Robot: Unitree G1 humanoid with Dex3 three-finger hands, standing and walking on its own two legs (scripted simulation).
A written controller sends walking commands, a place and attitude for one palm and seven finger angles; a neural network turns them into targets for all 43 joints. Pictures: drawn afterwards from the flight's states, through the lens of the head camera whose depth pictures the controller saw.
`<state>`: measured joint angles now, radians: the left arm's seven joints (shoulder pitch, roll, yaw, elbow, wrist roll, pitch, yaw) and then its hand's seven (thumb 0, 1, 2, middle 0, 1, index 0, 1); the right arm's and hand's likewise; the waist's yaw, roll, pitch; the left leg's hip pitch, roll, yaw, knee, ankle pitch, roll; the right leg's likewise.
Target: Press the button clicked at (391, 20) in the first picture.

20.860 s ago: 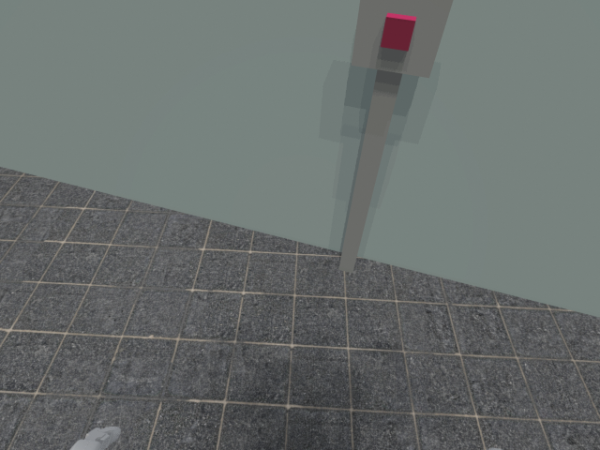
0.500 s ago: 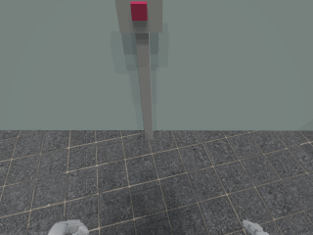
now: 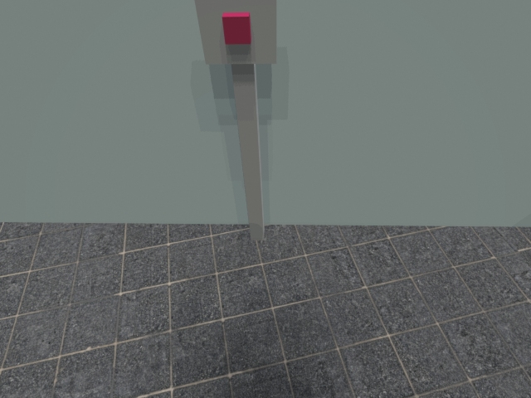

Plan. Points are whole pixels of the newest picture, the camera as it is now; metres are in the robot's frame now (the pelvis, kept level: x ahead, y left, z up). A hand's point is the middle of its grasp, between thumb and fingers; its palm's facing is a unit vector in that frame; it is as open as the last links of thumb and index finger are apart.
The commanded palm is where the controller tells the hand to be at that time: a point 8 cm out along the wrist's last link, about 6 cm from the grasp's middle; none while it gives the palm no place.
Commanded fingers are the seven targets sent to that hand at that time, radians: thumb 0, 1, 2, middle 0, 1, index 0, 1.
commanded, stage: let the arm hang, fingers relaxed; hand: left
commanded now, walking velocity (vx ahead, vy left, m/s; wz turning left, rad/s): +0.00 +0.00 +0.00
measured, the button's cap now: (237, 27) +0.83 +0.11 +0.17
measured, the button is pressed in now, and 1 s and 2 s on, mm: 0 0 0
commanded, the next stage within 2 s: stand and wait in 0.36 s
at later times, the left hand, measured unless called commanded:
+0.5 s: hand out of the picture +0.12 +0.22 -0.15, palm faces -0.03 -0.94 -0.33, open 7.4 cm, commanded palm none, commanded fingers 0.00 0.90 0.90 -0.20 -0.30 -0.20 -0.30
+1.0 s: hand out of the picture +0.13 +0.22 -0.15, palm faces -0.03 -0.94 -0.35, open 7.4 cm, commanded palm none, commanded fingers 0.00 0.90 0.90 -0.20 -0.30 -0.20 -0.30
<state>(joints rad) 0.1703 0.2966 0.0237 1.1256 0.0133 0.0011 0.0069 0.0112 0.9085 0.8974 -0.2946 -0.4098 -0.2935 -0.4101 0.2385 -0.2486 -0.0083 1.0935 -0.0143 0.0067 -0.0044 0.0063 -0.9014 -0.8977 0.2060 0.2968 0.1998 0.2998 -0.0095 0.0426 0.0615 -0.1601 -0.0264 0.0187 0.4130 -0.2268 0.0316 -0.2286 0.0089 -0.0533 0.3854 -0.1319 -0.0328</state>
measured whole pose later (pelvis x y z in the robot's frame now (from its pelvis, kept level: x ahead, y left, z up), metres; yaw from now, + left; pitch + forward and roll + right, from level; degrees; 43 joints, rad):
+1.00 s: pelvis +0.04 -0.02 +0.01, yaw +0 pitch -1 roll +0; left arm 0.07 0.31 0.02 1.14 0.01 -0.02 0.00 0.01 0.91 0.90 -0.20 -0.30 -0.20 -0.30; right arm 0.12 -0.33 -0.01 1.12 -0.01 0.00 -0.01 0.00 -0.90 -0.90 0.21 0.30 0.20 0.30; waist -0.02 0.04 0.06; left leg -0.05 0.01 0.01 0.29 -0.22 -0.01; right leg -0.13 0.05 -0.06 0.28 -0.14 -0.06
